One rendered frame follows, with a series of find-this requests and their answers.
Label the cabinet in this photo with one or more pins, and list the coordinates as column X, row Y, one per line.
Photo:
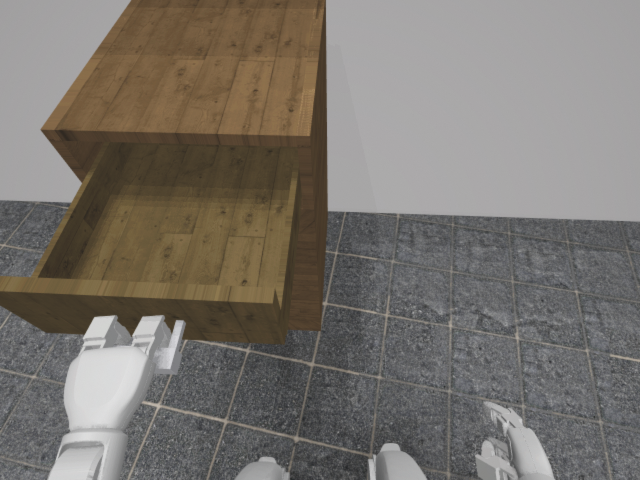
column 215, row 72

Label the left robot hand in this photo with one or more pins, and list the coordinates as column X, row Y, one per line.
column 105, row 385

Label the robot right thigh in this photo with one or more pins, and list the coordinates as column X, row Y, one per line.
column 393, row 465

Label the right robot shin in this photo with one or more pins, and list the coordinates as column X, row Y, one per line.
column 390, row 447

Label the left robot forearm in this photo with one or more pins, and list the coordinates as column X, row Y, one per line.
column 90, row 454

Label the right robot hand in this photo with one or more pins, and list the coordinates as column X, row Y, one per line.
column 523, row 454

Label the drawer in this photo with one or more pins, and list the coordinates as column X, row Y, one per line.
column 202, row 233

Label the handle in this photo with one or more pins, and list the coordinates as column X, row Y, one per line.
column 168, row 359

